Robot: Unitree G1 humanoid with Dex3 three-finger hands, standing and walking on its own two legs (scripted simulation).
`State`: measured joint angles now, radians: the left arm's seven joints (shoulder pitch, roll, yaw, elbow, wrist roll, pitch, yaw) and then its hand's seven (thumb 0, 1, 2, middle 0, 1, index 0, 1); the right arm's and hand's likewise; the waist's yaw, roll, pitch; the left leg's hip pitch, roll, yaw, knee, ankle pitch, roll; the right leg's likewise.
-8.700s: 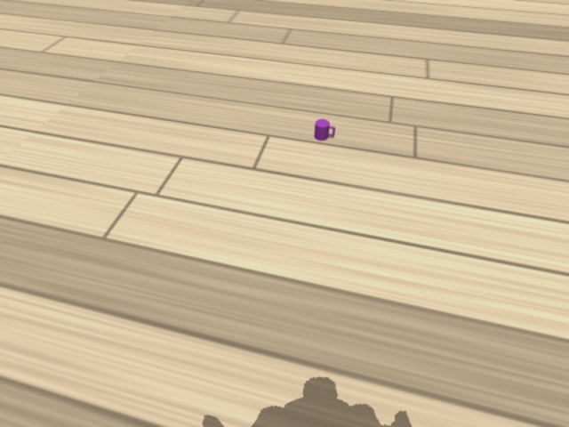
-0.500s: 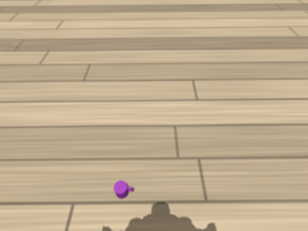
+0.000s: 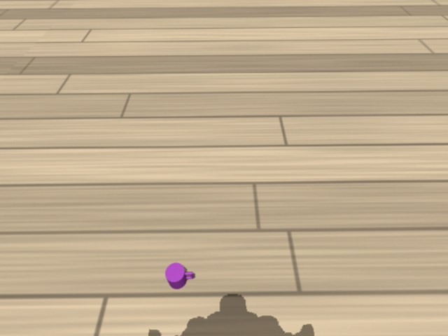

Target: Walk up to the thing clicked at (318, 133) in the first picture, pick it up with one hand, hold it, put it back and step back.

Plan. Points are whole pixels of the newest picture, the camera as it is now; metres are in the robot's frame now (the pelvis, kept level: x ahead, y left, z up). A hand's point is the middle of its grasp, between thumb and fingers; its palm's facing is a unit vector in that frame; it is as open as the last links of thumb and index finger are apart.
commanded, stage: stand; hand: left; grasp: from above
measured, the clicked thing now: (180, 275) +0.48 +0.21 -0.74
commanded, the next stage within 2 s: rise first in 0.18 s
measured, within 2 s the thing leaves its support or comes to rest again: neither
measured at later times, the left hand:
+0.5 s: hand out of the picture +0.15 +0.25 -0.17, palm faces +0.02 -0.94 -0.33, open 8.8 cm
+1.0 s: hand out of the picture +0.13 +0.26 -0.21, palm faces -0.10 -0.90 -0.42, open 14.0 cm
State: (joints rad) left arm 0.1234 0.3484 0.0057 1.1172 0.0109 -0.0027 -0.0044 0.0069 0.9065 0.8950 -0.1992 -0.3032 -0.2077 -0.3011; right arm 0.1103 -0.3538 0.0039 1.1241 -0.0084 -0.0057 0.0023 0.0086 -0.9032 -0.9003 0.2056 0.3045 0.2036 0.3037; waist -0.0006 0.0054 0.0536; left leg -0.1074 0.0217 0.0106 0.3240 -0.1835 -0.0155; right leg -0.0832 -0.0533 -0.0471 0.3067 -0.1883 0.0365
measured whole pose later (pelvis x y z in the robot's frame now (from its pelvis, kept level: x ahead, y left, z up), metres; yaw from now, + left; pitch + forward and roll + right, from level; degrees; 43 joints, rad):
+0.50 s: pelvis -0.02 +0.00 -0.02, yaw +0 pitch +6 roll +0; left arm -0.07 0.34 0.15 1.06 0.06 0.00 -0.02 0.01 0.55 0.96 -0.11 -0.66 -0.12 -0.65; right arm 0.20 -0.26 -0.02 0.82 0.03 -0.04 -0.03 0.01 -0.94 -0.91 0.20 0.30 0.20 0.30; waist -0.02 -0.02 0.04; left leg -0.40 0.03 0.01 0.56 -0.26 -0.02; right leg -0.38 -0.05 -0.04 0.55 -0.27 0.03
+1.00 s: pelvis -0.01 +0.00 -0.07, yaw -1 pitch +14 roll -2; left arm 0.19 0.32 0.15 0.56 0.17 0.24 -0.02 0.00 -0.51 0.99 -0.06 -1.10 -0.07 -1.09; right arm 0.22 -0.24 -0.03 0.60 0.01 -0.12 -0.05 0.01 -0.89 -0.90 0.20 0.30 0.20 0.30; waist -0.03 0.01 -0.09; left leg -0.80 0.05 -0.01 1.02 -0.48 -0.02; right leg -0.76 -0.04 -0.04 0.98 -0.47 0.03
